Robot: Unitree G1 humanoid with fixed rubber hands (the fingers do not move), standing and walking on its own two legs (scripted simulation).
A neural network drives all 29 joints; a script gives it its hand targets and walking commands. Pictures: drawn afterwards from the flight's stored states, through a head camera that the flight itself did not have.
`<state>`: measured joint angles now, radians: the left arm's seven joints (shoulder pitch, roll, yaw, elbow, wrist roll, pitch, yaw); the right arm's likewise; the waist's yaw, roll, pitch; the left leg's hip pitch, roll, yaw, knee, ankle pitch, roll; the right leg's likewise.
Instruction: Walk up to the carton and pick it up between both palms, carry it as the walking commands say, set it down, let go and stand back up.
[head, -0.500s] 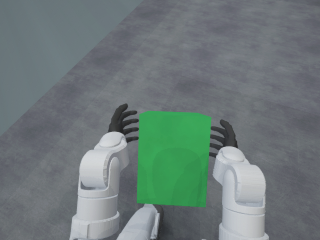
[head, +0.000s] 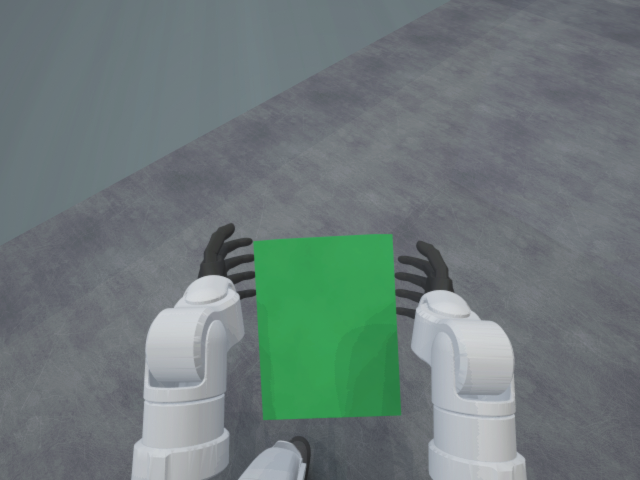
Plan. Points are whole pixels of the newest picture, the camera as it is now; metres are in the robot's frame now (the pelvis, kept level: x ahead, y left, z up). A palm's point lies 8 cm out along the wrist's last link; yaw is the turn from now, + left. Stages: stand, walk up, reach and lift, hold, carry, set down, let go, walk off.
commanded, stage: carry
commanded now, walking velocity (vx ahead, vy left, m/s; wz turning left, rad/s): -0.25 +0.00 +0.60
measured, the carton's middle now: (328, 310) +0.35 +0.04 -0.03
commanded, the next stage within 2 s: none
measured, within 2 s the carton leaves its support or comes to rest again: neither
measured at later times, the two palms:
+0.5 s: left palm out of the picture +0.03 +0.21 +0.09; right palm out of the picture +0.10 -0.02 +0.08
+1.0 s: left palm out of the picture -0.22 +0.17 +0.10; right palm out of the picture -0.11 -0.04 +0.10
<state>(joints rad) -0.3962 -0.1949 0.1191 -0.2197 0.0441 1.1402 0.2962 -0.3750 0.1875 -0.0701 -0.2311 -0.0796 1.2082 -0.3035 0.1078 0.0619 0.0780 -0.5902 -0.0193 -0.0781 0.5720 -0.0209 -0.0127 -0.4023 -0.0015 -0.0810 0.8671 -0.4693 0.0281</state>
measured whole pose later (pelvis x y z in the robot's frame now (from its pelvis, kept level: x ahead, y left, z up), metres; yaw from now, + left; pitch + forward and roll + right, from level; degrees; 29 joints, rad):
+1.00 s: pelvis -0.44 -0.10 -0.01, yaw +36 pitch +1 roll +1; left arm -0.45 -0.22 0.12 -0.22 0.12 1.13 0.27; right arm -0.42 0.20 -0.12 -0.29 -0.05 1.21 -0.32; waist -0.08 -0.04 0.10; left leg -0.41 0.02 0.04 0.81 -0.43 -0.01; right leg -0.56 -0.19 -0.23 0.83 -0.34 0.00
